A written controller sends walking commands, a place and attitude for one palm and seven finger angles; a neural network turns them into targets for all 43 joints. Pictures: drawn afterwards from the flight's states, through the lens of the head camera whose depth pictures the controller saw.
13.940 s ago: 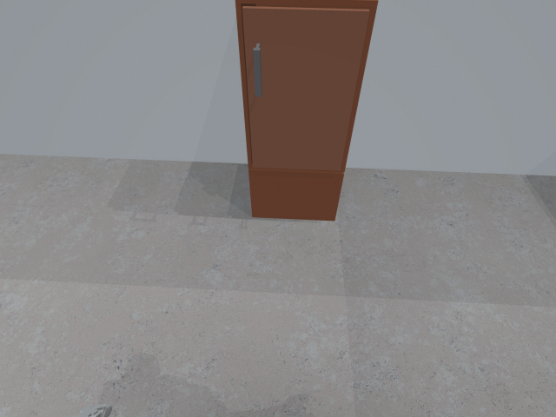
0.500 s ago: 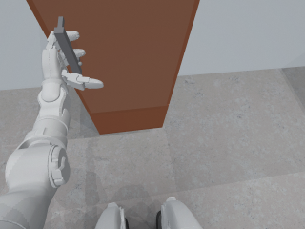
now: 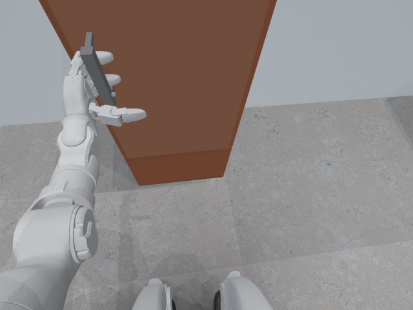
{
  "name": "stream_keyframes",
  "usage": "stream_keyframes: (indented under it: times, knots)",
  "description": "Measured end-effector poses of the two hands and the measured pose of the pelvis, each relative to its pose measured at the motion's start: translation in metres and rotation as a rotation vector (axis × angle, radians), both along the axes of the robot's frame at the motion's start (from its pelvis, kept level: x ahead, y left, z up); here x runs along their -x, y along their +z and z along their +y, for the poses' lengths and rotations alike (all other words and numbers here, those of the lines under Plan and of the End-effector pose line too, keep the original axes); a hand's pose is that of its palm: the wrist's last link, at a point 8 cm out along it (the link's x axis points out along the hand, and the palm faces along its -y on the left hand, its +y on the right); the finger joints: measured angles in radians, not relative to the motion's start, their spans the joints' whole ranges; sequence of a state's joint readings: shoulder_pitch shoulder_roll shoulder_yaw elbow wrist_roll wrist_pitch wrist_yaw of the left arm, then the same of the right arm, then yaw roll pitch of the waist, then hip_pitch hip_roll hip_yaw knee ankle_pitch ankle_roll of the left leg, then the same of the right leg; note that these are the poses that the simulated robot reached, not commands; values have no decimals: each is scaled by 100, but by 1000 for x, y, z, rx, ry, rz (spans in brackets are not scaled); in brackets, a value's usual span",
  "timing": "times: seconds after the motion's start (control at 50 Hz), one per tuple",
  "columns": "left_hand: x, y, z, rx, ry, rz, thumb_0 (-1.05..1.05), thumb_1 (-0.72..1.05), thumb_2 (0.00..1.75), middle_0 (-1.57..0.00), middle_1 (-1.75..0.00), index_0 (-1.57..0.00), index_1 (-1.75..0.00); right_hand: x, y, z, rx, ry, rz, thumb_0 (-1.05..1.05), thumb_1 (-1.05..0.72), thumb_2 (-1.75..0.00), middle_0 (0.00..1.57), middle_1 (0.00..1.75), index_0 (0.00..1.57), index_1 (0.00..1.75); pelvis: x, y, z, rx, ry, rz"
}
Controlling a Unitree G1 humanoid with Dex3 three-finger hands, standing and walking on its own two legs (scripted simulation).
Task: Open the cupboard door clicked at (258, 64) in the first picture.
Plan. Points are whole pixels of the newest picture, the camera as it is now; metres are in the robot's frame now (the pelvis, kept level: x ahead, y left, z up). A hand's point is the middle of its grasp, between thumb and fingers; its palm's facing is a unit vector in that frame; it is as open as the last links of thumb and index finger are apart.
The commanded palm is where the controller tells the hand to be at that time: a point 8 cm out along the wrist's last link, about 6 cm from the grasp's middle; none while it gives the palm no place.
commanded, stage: close the thumb around the handle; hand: left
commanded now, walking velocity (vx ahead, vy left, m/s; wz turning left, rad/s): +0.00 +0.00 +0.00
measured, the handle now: (101, 74) +0.56 +0.17 +0.07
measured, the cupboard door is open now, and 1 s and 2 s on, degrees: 1 11 45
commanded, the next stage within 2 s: pull the door open along its arc in 0.50 s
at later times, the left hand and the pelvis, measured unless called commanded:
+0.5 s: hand (112, 94) +0.51 +0.14 +0.07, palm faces +0.06 -1.00 -0.01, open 5.6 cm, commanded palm +0.48 +0.18 +0.07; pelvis -0.01 +0.01 +0.00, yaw +0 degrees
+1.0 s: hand (117, 119) +0.45 +0.13 +0.07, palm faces +0.01 -1.00 +0.01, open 5.9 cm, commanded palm +0.39 +0.17 +0.07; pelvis +0.01 +0.01 +0.01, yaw -1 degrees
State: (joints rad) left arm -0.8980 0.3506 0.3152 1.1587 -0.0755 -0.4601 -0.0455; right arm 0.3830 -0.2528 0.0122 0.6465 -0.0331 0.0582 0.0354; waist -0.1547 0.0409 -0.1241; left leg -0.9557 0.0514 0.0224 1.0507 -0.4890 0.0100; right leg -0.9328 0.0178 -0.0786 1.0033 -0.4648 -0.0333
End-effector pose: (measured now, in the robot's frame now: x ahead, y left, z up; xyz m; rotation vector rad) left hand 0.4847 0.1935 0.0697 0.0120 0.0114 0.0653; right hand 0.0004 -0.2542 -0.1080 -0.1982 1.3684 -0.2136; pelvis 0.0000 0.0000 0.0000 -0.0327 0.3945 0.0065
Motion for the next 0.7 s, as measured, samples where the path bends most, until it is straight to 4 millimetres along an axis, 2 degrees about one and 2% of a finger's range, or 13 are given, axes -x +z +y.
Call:
stream_keyframes:
  times: [0.2,0.36,0.44,0.7]
  knots:
    - [-1,0,2,3,-9,-1,0,15,58,-33,-127,-32,-127,-2,0,2,6,1,-9,1,-91,-90,21,30,20,30,1,-1,2,2,0,0]
    - [-1,0,3,5,-10,-3,0,58,77,-36,-131,-35,-132,4,0,3,12,-2,1,1,-91,-90,21,30,20,30,4,-2,4,4,1,2]
    - [-1,0,3,5,-10,-2,1,74,83,-37,-133,-37,-133,8,0,4,14,-4,8,1,-91,-90,21,30,20,30,5,-3,5,5,0,3]
    - [0,0,3,6,-8,-2,1,76,81,-35,-135,-35,-135,18,1,7,12,-22,15,1,-91,-90,21,30,20,30,7,-2,7,5,-9,-1]
